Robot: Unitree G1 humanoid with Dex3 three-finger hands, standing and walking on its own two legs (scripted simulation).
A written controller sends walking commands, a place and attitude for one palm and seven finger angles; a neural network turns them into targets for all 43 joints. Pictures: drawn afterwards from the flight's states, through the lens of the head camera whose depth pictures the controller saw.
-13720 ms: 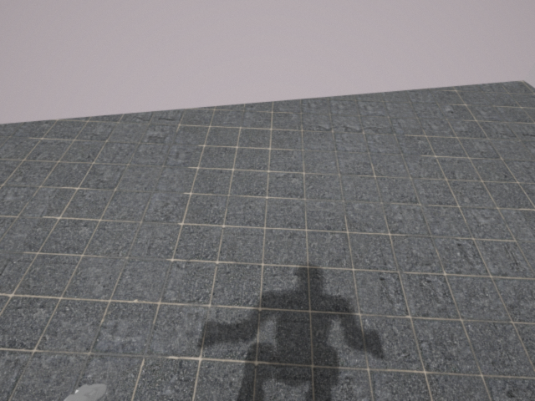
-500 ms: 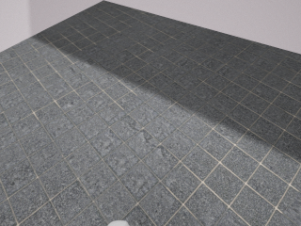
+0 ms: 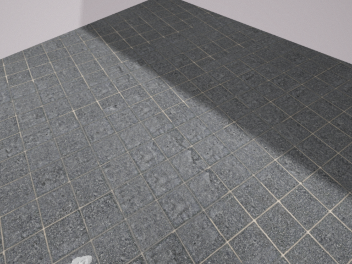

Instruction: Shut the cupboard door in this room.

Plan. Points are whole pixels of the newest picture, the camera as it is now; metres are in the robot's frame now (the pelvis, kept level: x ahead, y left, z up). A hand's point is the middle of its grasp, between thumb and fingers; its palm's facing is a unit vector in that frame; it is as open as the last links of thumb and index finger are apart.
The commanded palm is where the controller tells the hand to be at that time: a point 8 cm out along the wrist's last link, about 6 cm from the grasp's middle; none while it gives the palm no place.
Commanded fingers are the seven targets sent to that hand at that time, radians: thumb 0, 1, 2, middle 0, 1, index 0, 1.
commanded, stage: turn or walk to find it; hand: left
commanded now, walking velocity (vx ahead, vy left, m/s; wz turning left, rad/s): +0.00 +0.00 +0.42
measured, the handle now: out of the picture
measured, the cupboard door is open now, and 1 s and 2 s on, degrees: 84 84 84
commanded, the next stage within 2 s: none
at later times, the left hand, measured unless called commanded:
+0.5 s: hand out of the picture -0.04 +0.20 -0.17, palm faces +0.27 -0.93 -0.26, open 7.4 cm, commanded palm none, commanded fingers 0.00 0.90 0.90 -0.20 -0.30 -0.20 -0.30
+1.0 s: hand out of the picture +0.00 +0.21 -0.15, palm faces +0.41 -0.87 -0.28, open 7.4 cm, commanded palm none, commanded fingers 0.00 0.90 0.90 -0.20 -0.30 -0.20 -0.30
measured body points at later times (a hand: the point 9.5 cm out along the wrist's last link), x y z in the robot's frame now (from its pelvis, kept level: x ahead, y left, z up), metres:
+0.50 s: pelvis -0.02 -0.01 +0.00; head +0.02 +0.00 +0.44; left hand -0.06 +0.25 -0.15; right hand +0.12 -0.24 -0.15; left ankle -0.07 +0.11 -0.72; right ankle -0.01 -0.11 -0.74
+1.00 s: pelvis -0.03 -0.02 -0.01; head +0.01 -0.03 +0.44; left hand -0.02 +0.25 -0.13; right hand +0.12 -0.23 -0.17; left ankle -0.07 +0.11 -0.74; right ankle +0.01 -0.12 -0.74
